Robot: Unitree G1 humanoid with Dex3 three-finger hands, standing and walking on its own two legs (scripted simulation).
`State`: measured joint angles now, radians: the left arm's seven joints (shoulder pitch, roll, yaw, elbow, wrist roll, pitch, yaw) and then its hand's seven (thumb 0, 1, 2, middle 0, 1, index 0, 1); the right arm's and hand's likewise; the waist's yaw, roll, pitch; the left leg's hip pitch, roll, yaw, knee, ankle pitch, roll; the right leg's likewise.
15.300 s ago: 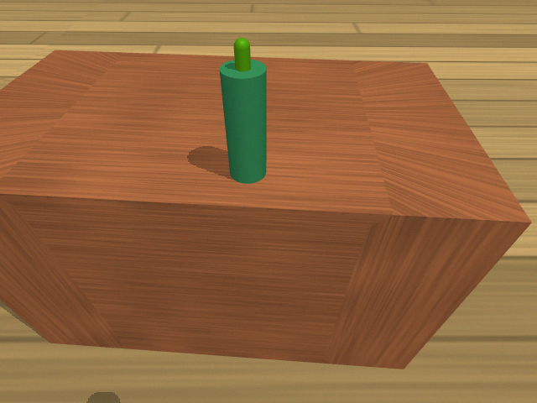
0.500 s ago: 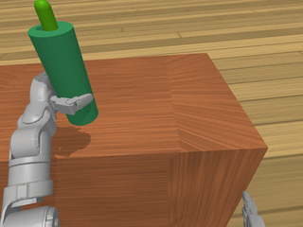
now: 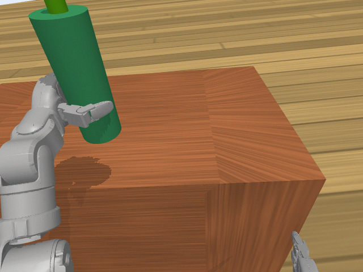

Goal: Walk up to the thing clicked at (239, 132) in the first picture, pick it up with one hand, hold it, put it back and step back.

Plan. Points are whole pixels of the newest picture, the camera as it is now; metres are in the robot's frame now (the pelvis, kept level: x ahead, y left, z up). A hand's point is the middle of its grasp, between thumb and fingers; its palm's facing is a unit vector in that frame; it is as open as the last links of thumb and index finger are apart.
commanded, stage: lift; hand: left
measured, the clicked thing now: (80, 70) +0.36 +0.16 +0.35
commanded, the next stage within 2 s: hold in 0.20 s
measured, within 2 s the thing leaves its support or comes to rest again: neither
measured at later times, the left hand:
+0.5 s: hand (80, 88) +0.34 +0.17 +0.32, palm faces +0.10 -0.99 -0.04, open 10.7 cm
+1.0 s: hand (78, 80) +0.32 +0.16 +0.34, palm faces +0.09 -0.99 -0.05, open 10.7 cm
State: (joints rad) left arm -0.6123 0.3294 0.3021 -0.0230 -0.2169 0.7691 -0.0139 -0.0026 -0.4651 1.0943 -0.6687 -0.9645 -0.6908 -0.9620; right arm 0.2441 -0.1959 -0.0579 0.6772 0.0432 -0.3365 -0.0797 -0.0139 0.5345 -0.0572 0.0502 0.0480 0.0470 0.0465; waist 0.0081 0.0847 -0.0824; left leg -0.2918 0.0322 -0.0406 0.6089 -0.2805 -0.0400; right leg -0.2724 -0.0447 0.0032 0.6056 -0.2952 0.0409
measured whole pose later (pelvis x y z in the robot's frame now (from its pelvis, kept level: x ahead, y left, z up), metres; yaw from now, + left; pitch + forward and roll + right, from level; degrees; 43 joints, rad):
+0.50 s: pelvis -0.01 +0.00 +0.00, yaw +0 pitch -2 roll +0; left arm -0.69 0.36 0.31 -0.07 -0.25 0.90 -0.02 0.00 -0.47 1.10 -0.67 -0.97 -0.69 -0.97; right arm 0.25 -0.21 -0.06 0.69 0.07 -0.36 -0.06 -0.01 0.54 -0.06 0.05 0.05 0.05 0.05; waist 0.02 0.09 -0.10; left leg -0.32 0.02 -0.04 0.64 -0.28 -0.04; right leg -0.30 -0.05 0.01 0.64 -0.30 0.05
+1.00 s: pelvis -0.01 +0.00 -0.01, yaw +0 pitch -3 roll +0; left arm -0.76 0.37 0.29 -0.08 -0.27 1.00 -0.01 0.00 -0.47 1.10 -0.67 -0.97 -0.69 -0.97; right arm 0.25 -0.21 -0.06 0.67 0.08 -0.36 -0.03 -0.01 0.54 -0.06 0.05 0.05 0.05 0.05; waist 0.03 0.10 -0.12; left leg -0.33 0.02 -0.04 0.66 -0.28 -0.03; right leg -0.31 -0.05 0.01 0.66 -0.30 0.05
